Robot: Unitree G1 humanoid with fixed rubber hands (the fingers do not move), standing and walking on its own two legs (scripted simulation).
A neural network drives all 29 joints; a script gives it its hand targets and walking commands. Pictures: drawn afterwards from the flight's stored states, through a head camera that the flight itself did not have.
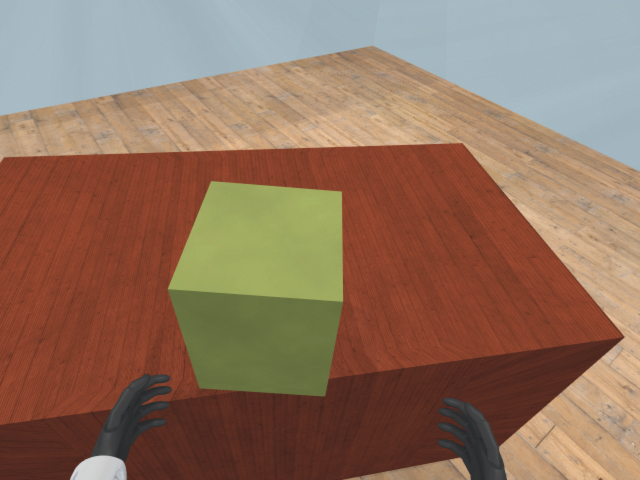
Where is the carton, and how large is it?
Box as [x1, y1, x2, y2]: [168, 181, 342, 396]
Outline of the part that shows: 211,181 168,287 168,291 199,387 324,396 342,304 341,192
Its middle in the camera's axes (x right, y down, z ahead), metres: -0.08 +0.08 +0.60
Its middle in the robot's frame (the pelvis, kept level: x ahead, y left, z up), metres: +0.39 +0.11 -0.01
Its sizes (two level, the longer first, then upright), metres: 0.210 0.200 0.250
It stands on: a pedestal, 0.65 m high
